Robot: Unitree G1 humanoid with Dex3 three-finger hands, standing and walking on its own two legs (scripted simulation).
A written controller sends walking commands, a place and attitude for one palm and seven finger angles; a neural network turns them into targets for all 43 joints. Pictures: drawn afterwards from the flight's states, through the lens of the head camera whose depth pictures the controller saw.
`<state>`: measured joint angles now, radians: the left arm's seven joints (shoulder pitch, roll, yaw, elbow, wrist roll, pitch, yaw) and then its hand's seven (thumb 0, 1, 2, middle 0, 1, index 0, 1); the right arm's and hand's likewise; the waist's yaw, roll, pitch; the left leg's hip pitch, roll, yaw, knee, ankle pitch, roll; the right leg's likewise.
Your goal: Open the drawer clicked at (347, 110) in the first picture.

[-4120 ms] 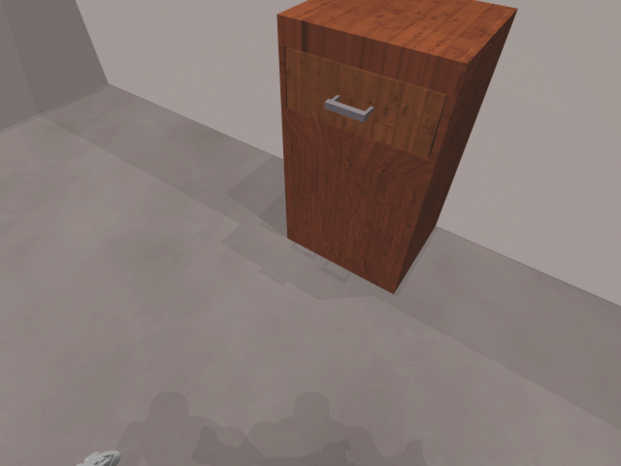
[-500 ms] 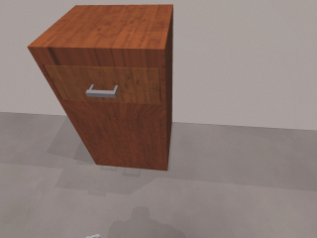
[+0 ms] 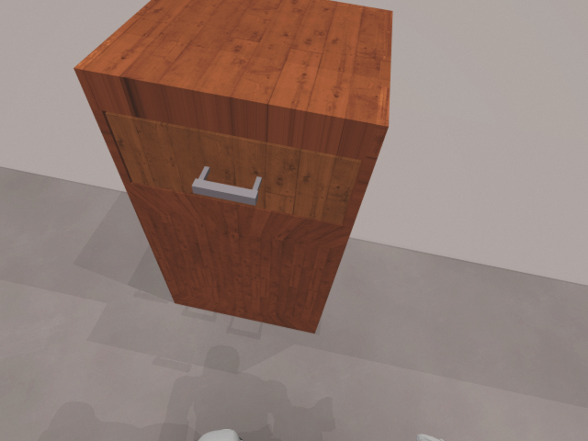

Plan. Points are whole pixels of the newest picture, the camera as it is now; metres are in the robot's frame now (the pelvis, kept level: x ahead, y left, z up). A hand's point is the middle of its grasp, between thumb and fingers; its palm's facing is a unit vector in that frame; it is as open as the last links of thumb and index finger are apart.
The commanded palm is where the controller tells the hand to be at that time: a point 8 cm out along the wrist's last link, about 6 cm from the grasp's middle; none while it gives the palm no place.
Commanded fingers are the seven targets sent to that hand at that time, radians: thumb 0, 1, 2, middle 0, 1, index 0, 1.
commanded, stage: come to a stop and stand still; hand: left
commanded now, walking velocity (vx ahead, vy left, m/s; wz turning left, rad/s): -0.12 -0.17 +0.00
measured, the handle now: (228, 184) +0.54 +0.18 -0.04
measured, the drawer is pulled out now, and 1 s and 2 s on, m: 0.00 0.00 0.00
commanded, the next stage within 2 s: look again from close up in 0.76 s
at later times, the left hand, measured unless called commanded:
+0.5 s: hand out of the picture +0.02 +0.14 -0.17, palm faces +0.04 -0.98 -0.21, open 7.3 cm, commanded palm none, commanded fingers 0.00 0.90 0.90 -0.20 -0.30 -0.20 -0.30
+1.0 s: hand out of the picture -0.08 +0.11 -0.17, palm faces +0.05 -0.98 -0.17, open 7.4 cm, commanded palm none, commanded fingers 0.00 0.90 0.90 -0.20 -0.30 -0.20 -0.30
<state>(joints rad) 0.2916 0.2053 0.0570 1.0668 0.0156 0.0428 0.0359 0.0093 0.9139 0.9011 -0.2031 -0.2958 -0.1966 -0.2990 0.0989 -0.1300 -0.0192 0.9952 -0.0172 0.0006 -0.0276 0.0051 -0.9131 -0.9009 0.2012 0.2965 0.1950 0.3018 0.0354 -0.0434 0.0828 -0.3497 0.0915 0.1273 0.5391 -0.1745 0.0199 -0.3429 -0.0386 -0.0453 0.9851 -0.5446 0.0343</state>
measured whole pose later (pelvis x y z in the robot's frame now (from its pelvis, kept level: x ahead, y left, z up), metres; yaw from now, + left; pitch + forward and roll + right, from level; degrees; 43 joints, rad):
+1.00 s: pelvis -0.05 -0.04 +0.00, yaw +1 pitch -1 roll -1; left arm 0.34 0.10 -0.01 1.14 0.01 -0.02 0.04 0.01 0.91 0.90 -0.20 -0.30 -0.20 -0.30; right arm 0.29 -0.16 0.00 1.08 -0.01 -0.01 -0.02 0.02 -0.93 -0.90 0.20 0.30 0.20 0.30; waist -0.01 0.02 0.03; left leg -0.23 0.04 0.04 0.51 -0.26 -0.01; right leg -0.22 -0.02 -0.10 0.48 -0.24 -0.02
